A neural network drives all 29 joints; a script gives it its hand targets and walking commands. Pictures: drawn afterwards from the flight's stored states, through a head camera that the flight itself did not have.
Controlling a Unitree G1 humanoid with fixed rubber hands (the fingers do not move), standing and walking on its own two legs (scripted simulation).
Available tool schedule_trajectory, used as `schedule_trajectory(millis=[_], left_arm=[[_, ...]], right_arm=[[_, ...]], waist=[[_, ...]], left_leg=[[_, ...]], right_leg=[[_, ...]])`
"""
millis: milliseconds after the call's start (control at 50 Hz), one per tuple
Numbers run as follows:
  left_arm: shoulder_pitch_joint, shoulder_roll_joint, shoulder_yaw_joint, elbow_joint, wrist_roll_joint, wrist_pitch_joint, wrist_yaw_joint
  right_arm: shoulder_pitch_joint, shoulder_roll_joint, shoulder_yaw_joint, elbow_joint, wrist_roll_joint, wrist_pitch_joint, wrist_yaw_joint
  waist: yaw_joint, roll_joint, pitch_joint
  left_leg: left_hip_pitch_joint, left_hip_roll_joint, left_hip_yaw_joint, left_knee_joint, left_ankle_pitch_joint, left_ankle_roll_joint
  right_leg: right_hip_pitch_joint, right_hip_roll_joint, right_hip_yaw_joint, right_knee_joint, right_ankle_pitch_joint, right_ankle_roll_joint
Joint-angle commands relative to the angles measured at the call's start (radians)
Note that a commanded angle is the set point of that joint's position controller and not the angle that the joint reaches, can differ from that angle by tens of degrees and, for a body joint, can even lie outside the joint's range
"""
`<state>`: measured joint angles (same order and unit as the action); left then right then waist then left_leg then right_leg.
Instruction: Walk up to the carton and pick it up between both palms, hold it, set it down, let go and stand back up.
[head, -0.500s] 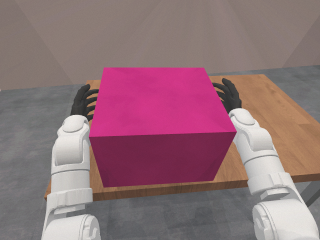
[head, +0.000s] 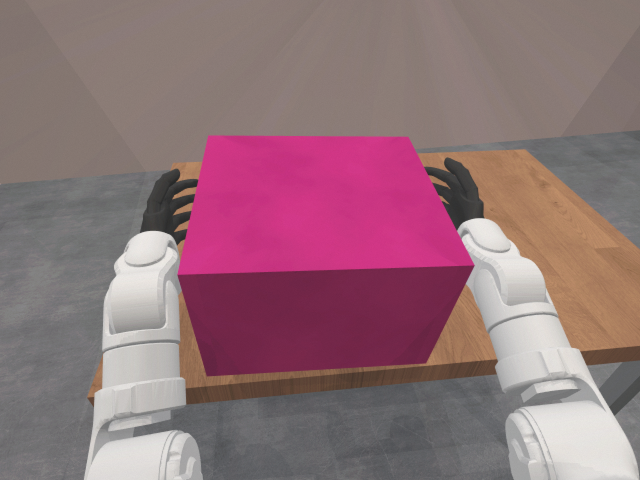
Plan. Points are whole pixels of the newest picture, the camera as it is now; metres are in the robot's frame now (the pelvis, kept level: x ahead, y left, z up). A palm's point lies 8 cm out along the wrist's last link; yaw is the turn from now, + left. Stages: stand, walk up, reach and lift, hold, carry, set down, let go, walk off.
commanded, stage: hold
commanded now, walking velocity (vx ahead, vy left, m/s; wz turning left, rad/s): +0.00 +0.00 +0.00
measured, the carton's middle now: (315, 247) +0.37 +0.00 +0.15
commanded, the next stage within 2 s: none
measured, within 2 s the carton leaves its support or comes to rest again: neither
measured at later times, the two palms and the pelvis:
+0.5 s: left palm (162, 237) +0.35 +0.18 +0.19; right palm (465, 223) +0.36 -0.18 +0.19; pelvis +0.00 +0.00 +0.00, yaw +0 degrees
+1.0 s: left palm (160, 237) +0.35 +0.18 +0.19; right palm (462, 223) +0.36 -0.18 +0.19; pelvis +0.00 +0.00 +0.00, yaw +0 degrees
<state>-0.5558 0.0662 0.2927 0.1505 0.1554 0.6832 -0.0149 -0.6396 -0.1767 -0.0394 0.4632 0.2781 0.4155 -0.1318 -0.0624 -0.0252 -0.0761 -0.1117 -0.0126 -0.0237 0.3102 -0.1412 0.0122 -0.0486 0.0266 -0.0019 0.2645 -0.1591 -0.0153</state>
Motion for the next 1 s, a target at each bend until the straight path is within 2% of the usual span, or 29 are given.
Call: schedule_trajectory(millis=[0, 40, 60, 80, 100, 120, 140, 160, 280, 340, 360, 400, 420, 480, 520, 540, 560, 640, 680, 700, 720, 760, 800, 860, 880, 900, 920, 960, 980], left_arm=[[-0.734, -0.532, -0.518, -0.155, -0.146, -0.059, -0.149], [-0.746, -0.538, -0.541, -0.190, -0.160, -0.067, -0.146], [-0.757, -0.539, -0.549, -0.215, -0.162, -0.070, -0.143], [-0.739, -0.534, -0.536, -0.187, -0.154, -0.063, -0.143], [-0.727, -0.537, -0.539, -0.196, -0.157, -0.063, -0.145], [-0.739, -0.530, -0.523, -0.180, -0.151, -0.062, -0.146], [-0.730, -0.545, -0.526, -0.168, -0.155, -0.061, -0.148], [-0.751, -0.540, -0.527, -0.182, -0.158, -0.066, -0.147], [-0.757, -0.556, -0.578, -0.256, -0.180, -0.071, -0.130], [-0.735, -0.532, -0.533, -0.177, -0.149, -0.060, -0.138], [-0.758, -0.545, -0.543, -0.179, -0.159, -0.062, -0.140], [-0.747, -0.548, -0.544, -0.194, -0.158, -0.065, -0.138], [-0.730, -0.544, -0.542, -0.188, -0.154, -0.064, -0.138], [-0.755, -0.538, -0.523, -0.174, -0.155, -0.067, -0.141], [-0.772, -0.545, -0.529, -0.182, -0.159, -0.069, -0.141], [-0.765, -0.552, -0.547, -0.209, -0.170, -0.073, -0.138], [-0.748, -0.545, -0.545, -0.202, -0.164, -0.071, -0.136], [-0.726, -0.540, -0.512, -0.151, -0.142, -0.059, -0.147], [-0.753, -0.546, -0.528, -0.164, -0.161, -0.067, -0.149], [-0.756, -0.543, -0.530, -0.174, -0.157, -0.070, -0.145], [-0.752, -0.547, -0.541, -0.191, -0.163, -0.071, -0.145], [-0.782, -0.543, -0.539, -0.193, -0.161, -0.076, -0.142], [-0.762, -0.543, -0.542, -0.199, -0.159, -0.076, -0.140], [-0.768, -0.538, -0.532, -0.177, -0.156, -0.074, -0.140], [-0.759, -0.550, -0.545, -0.209, -0.165, -0.076, -0.138], [-0.744, -0.544, -0.545, -0.196, -0.164, -0.072, -0.138], [-0.734, -0.544, -0.543, -0.191, -0.160, -0.067, -0.139], [-0.730, -0.538, -0.527, -0.163, -0.143, -0.060, -0.147], [-0.749, -0.552, -0.544, -0.199, -0.157, -0.066, -0.146]], right_arm=[[-0.791, 0.626, 0.379, -0.301, 0.082, -0.042, 0.105], [-0.790, 0.637, 0.392, -0.324, 0.090, -0.049, 0.109], [-0.766, 0.636, 0.386, -0.299, 0.092, -0.044, 0.110], [-0.775, 0.626, 0.386, -0.304, 0.094, -0.044, 0.111], [-0.773, 0.637, 0.392, -0.321, 0.095, -0.046, 0.110], [-0.775, 0.628, 0.383, -0.294, 0.093, -0.041, 0.110], [-0.795, 0.631, 0.384, -0.323, 0.091, -0.046, 0.112], [-0.784, 0.637, 0.380, -0.302, 0.091, -0.042, 0.114], [-0.777, 0.630, 0.398, -0.359, 0.112, -0.050, 0.114], [-0.762, 0.620, 0.375, -0.291, 0.084, -0.038, 0.117], [-0.797, 0.625, 0.367, -0.312, 0.081, -0.046, 0.122], [-0.802, 0.646, 0.392, -0.329, 0.094, -0.050, 0.122], [-0.797, 0.648, 0.397, -0.340, 0.098, -0.049, 0.117], [-0.810, 0.648, 0.391, -0.313, 0.096, -0.045, 0.113], [-0.812, 0.648, 0.388, -0.309, 0.094, -0.047, 0.115], [-0.812, 0.658, 0.402, -0.345, 0.101, -0.054, 0.114], [-0.793, 0.650, 0.406, -0.331, 0.101, -0.047, 0.110], [-0.781, 0.634, 0.379, -0.289, 0.083, -0.042, 0.112], [-0.807, 0.637, 0.376, -0.311, 0.087, -0.051, 0.114], [-0.793, 0.642, 0.380, -0.297, 0.089, -0.048, 0.112], [-0.798, 0.650, 0.394, -0.335, 0.099, -0.055, 0.110], [-0.800, 0.643, 0.384, -0.304, 0.095, -0.050, 0.111], [-0.785, 0.649, 0.394, -0.321, 0.096, -0.052, 0.111], [-0.813, 0.642, 0.391, -0.315, 0.093, -0.056, 0.116], [-0.792, 0.651, 0.398, -0.322, 0.100, -0.056, 0.115], [-0.799, 0.640, 0.403, -0.331, 0.106, -0.055, 0.113], [-0.784, 0.630, 0.394, -0.319, 0.100, -0.049, 0.110], [-0.790, 0.619, 0.382, -0.312, 0.090, -0.045, 0.110], [-0.778, 0.623, 0.370, -0.312, 0.087, -0.047, 0.113]], waist=[[-0.006, 0.039, -0.369], [-0.008, 0.045, -0.411], [-0.021, 0.058, -0.395], [-0.009, 0.056, -0.378], [-0.012, 0.034, -0.395], [-0.009, 0.039, -0.370], [-0.006, 0.030, -0.385], [-0.009, 0.033, -0.388], [-0.019, 0.071, -0.443], [-0.008, 0.050, -0.363], [-0.008, 0.054, -0.382], [0.005, 0.049, -0.413], [0.001, 0.042, -0.416], [0.006, 0.025, -0.391], [0.005, 0.044, -0.400], [0.002, 0.040, -0.442], [-0.003, 0.035, -0.427], [-0.001, 0.020, -0.366], [-0.007, 0.037, -0.412], [-0.010, 0.045, -0.400], [-0.008, 0.046, -0.429], [-0.012, 0.059, -0.410], [-0.006, 0.049, -0.422], [0.006, 0.040, -0.408], [-0.006, 0.037, -0.430], [-0.002, 0.040, -0.421], [-0.015, 0.043, -0.407], [-0.009, 0.046, -0.369], [-0.023, 0.060, -0.393]], left_leg=[[0.187, -0.026, 0.006, -0.007, 0.211, -0.023], [0.198, -0.025, 0.003, -0.001, 0.227, -0.027], [0.204, -0.022, 0.000, -0.001, 0.241, -0.034], [0.203, -0.023, 0.001, -0.003, 0.230, -0.031], [0.207, -0.024, 0.002, -0.001, 0.234, -0.026], [0.191, -0.024, 0.002, -0.007, 0.216, -0.026], [0.189, -0.022, 0.003, -0.010, 0.203, -0.022], [0.195, -0.021, -0.001, -0.011, 0.210, -0.024], [0.235, -0.020, -0.009, 0.021, 0.294, -0.043], [0.190, -0.020, 0.000, -0.017, 0.184, -0.024], [0.181, -0.018, 0.000, -0.022, 0.164, -0.024], [0.193, -0.022, 0.003, -0.007, 0.214, -0.024], [0.195, -0.025, 0.002, 0.002, 0.236, -0.022], [0.184, -0.025, 0.004, -0.010, 0.202, -0.015], [0.185, -0.025, 0.004, -0.007, 0.210, -0.020], [0.197, -0.026, 0.003, 0.003, 0.235, -0.021], [0.212, -0.025, 0.000, 0.005, 0.259, -0.024], [0.190, -0.023, 0.005, -0.016, 0.193, -0.018], [0.182, -0.026, 0.006, -0.012, 0.179, -0.020], [0.189, -0.026, 0.005, -0.005, 0.209, -0.022], [0.196, -0.027, 0.003, 0.005, 0.240, -0.023], [0.198, -0.025, 0.000, 0.000, 0.223, -0.028], [0.210, -0.027, 0.002, 0.005, 0.240, -0.026], [0.199, -0.025, 0.003, -0.001, 0.225, -0.024], [0.214, -0.023, 0.000, 0.005, 0.259, -0.027], [0.217, -0.023, -0.001, 0.012, 0.279, -0.030], [0.220, -0.023, -0.002, 0.011, 0.279, -0.033], [0.202, -0.024, 0.001, -0.005, 0.227, -0.029], [0.205, -0.021, -0.001, -0.008, 0.218, -0.035]], right_leg=[[0.007, 0.020, -0.016, -0.031, 0.240, 0.051], [0.014, 0.021, -0.018, -0.024, 0.243, 0.051], [0.007, 0.022, -0.019, -0.023, 0.249, 0.048], [0.001, 0.020, -0.018, -0.028, 0.236, 0.049], [0.013, 0.023, -0.021, -0.029, 0.250, 0.053], [0.007, 0.021, -0.019, -0.030, 0.228, 0.050], [0.003, 0.023, -0.020, -0.033, 0.212, 0.049], [0.004, 0.023, -0.021, -0.031, 0.210, 0.047], [0.000, 0.030, -0.023, -0.020, 0.261, 0.045], [-0.019, 0.017, -0.017, -0.036, 0.182, 0.046], [-0.022, 0.017, -0.020, -0.035, 0.160, 0.044], [0.013, 0.022, -0.017, -0.025, 0.218, 0.046], [0.025, 0.022, -0.015, -0.020, 0.261, 0.051], [0.011, 0.022, -0.017, -0.026, 0.227, 0.054], [0.006, 0.021, -0.016, -0.026, 0.217, 0.051], [0.018, 0.022, -0.015, -0.020, 0.248, 0.053], [0.018, 0.026, -0.015, -0.020, 0.271, 0.054], [0.007, 0.021, -0.016, -0.036, 0.208, 0.049], [0.010, 0.018, -0.015, -0.031, 0.200, 0.050], [0.008, 0.017, -0.013, -0.025, 0.236, 0.050], [0.026, 0.019, -0.013, -0.021, 0.265, 0.053], [0.003, 0.019, -0.017, -0.022, 0.234, 0.053], [0.011, 0.019, -0.017, -0.020, 0.258, 0.054], [-0.001, 0.024, -0.023, -0.029, 0.211, 0.051], [0.010, 0.026, -0.021, -0.020, 0.255, 0.052], [0.011, 0.027, -0.021, -0.020, 0.271, 0.050], [0.013, 0.028, -0.020, -0.024, 0.270, 0.050], [0.000, 0.020, -0.017, -0.034, 0.230, 0.050], [-0.004, 0.021, -0.018, -0.031, 0.215, 0.047]])
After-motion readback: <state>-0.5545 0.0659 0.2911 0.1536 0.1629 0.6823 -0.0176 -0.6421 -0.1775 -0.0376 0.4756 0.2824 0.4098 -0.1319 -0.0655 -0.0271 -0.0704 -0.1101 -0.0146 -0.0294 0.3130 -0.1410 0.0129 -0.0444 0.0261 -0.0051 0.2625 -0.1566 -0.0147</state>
